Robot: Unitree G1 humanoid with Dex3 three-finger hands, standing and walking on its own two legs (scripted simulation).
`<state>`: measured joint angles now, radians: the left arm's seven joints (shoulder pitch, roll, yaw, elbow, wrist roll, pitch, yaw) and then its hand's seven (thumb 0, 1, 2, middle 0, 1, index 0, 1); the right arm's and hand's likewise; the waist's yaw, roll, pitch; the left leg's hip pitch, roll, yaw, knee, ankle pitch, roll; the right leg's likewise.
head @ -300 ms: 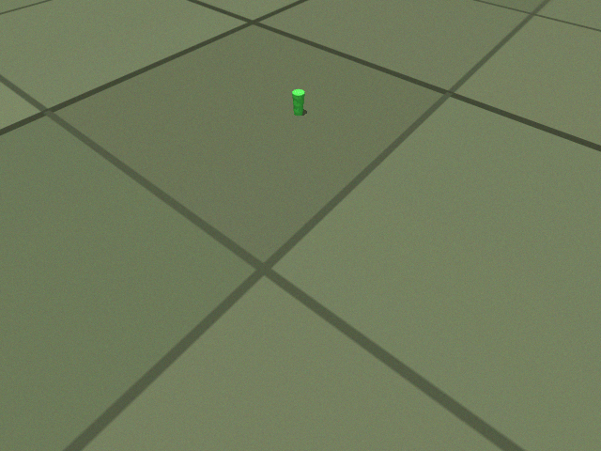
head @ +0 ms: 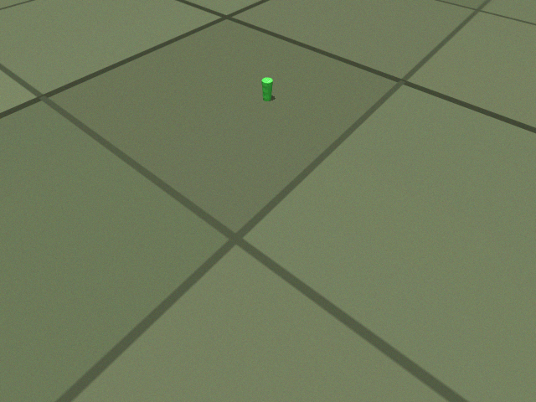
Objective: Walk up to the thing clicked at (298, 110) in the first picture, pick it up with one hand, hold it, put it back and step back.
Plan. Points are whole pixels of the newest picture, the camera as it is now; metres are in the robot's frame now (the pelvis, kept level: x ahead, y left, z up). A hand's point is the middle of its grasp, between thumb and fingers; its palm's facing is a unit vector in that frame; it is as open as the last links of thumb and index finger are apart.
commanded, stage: stand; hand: left
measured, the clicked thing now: (267, 90) +2.01 +0.02 -0.71
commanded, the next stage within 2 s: walk up in 0.82 s
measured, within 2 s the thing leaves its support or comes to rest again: neither
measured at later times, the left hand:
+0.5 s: hand out of the picture +0.08 +0.25 -0.16, palm faces -0.02 -0.94 -0.34, open 7.4 cm
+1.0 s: hand out of the picture +0.12 +0.26 -0.14, palm faces -0.08 -0.93 -0.36, open 7.4 cm
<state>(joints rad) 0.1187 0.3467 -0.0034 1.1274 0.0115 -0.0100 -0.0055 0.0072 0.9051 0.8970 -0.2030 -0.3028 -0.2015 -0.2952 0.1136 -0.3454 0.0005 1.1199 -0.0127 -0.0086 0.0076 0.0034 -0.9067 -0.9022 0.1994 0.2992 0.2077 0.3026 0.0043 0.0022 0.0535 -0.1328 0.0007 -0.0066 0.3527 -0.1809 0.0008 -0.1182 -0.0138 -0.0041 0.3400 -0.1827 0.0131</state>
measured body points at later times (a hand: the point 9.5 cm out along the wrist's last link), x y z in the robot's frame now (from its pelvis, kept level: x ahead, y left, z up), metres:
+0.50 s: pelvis +0.01 +0.00 +0.00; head +0.02 +0.00 +0.45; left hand +0.08 +0.30 -0.13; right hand +0.09 -0.30 -0.13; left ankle +0.01 +0.12 -0.75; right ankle +0.00 -0.13 -0.75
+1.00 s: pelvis +0.03 -0.02 +0.00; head +0.03 -0.02 +0.45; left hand +0.12 +0.31 -0.12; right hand +0.08 -0.34 -0.12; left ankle +0.01 +0.12 -0.75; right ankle +0.04 -0.15 -0.71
